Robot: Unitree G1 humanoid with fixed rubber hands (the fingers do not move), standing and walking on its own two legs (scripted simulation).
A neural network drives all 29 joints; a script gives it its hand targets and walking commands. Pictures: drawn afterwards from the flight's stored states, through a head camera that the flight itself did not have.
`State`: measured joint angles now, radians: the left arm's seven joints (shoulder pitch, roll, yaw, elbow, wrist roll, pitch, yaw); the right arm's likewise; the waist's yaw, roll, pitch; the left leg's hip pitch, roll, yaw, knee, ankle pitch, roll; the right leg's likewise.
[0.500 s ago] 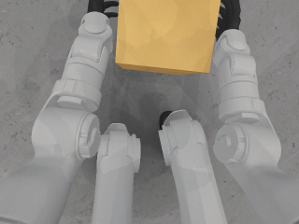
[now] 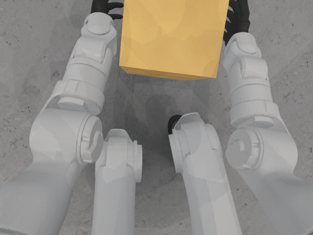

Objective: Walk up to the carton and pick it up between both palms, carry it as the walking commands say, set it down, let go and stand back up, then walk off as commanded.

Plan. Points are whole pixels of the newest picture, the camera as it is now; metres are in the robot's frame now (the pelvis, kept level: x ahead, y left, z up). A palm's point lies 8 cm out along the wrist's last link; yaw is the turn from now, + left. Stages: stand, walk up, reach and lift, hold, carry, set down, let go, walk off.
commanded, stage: set down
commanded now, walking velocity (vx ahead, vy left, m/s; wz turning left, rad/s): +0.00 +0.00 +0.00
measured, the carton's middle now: (165, 38) +0.50 -0.10 -0.24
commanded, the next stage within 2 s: none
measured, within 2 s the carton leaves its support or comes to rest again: rests again in 0.38 s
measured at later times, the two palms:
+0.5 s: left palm (103, 20) +0.54 +0.03 -0.18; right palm (232, 35) +0.47 -0.24 -0.18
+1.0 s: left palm (103, 20) +0.54 +0.03 -0.19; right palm (232, 36) +0.47 -0.24 -0.18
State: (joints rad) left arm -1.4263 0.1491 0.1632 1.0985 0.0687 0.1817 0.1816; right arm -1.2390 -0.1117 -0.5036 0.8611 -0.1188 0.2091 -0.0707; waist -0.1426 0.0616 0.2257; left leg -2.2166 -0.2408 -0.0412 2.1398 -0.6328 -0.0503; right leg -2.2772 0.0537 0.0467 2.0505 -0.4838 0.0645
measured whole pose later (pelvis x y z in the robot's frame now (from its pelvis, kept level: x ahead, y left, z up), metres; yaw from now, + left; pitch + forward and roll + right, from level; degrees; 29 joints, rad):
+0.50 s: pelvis +0.00 +0.00 -0.01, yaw +0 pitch +39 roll -1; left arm -1.43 0.18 0.14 1.14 0.05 0.16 0.16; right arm -1.26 -0.13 -0.47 0.92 -0.09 0.19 -0.06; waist -0.15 0.06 0.26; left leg -2.22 -0.21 -0.03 2.18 -0.64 -0.03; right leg -2.28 0.03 0.03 2.09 -0.50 0.05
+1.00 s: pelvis +0.00 +0.00 -0.02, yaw +0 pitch +38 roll -2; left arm -1.45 0.19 0.14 1.17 0.07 0.15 0.12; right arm -1.28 -0.16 -0.46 0.98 -0.08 0.16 -0.04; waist -0.16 0.05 0.29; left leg -2.23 -0.19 -0.01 2.21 -0.64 -0.02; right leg -2.28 0.02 0.03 2.12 -0.50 0.05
